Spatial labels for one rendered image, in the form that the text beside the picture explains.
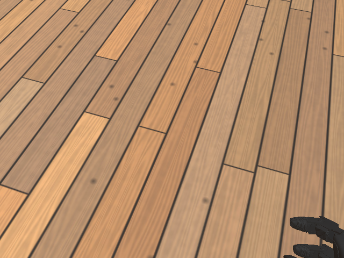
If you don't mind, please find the robot right hand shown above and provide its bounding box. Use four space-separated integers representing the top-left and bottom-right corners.
283 216 344 258

